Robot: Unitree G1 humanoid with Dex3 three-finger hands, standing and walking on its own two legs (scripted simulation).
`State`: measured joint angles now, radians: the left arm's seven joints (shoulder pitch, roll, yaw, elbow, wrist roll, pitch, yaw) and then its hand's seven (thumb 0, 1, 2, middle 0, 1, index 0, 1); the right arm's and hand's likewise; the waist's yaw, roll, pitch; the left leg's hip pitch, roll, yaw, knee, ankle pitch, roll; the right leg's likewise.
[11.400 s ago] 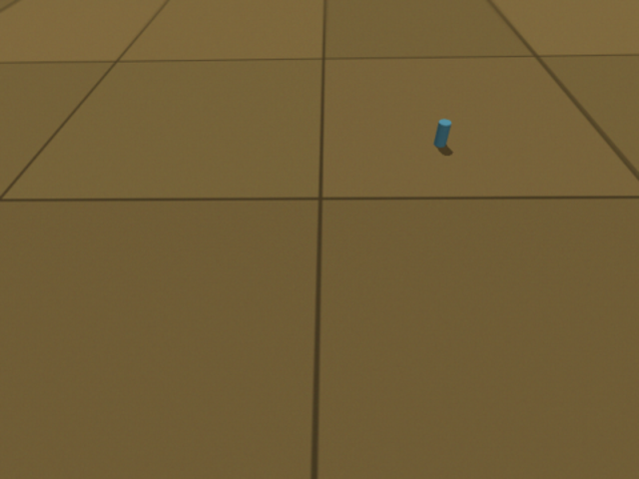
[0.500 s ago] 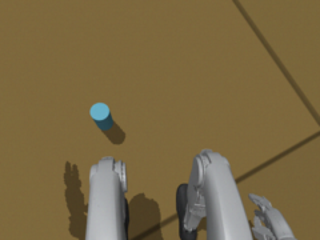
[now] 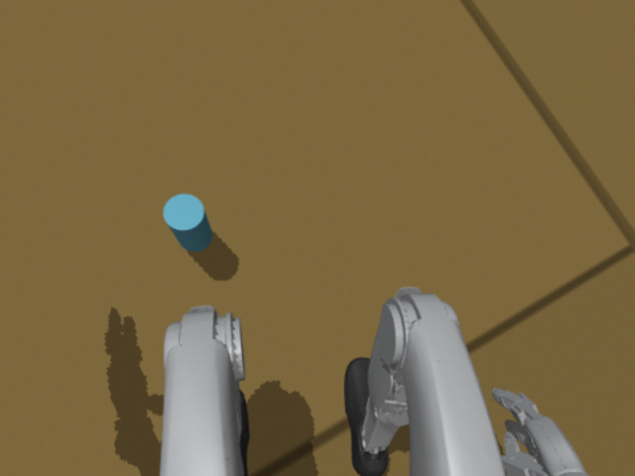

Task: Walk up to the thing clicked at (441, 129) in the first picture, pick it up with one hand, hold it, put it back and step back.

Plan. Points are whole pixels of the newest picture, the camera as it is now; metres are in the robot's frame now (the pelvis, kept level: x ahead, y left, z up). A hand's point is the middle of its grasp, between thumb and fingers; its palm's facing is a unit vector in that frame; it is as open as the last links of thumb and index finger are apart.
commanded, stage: approach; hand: left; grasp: from the side
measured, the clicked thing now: (190, 225) +0.51 +0.20 -0.31
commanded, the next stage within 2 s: close in in 0.50 s
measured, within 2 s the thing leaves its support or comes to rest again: neither
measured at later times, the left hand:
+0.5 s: hand (85, 238) +0.44 +0.32 -0.17, palm faces +0.07 -1.00 +0.01, open 17.5 cm
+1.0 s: hand (164, 246) +0.45 +0.23 -0.25, palm faces +0.08 -1.00 +0.01, open 17.7 cm
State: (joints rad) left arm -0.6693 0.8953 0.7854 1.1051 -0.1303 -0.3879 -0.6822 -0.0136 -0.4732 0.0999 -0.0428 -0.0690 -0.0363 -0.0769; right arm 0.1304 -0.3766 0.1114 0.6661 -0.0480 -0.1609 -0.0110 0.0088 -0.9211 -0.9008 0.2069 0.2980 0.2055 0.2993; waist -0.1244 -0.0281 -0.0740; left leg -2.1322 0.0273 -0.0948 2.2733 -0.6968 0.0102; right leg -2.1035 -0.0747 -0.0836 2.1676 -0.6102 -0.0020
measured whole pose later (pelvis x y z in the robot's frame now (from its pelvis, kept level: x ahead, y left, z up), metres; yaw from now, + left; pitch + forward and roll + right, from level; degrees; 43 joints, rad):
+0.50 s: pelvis +0.00 +0.01 -0.06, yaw -5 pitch +24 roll -12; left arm -0.68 0.84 0.73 1.27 -0.16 -0.76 -0.60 -0.02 -0.55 0.06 -0.06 -0.08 -0.05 -0.09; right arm -0.02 -0.38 0.28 0.62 -0.18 -0.13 0.05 0.01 -0.92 -0.90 0.21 0.30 0.21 0.30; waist -0.22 -0.15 0.15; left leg -2.23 0.03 -0.20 2.52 -0.72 0.01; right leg -2.16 -0.06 -0.15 2.33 -0.59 0.01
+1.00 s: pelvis -0.02 +0.02 -0.09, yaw -9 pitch +14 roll -16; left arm -0.69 0.83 0.57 1.48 -0.11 -1.07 -0.25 -0.02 -0.60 0.03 -0.06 -0.07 -0.06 -0.07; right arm -0.14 -0.40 0.48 0.58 -0.34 -0.04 0.11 0.00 -0.95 -0.90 0.21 0.30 0.21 0.30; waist -0.28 -0.24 0.30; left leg -2.21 0.03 -0.31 2.64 -0.71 0.02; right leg -2.09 -0.02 -0.24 2.36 -0.54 0.04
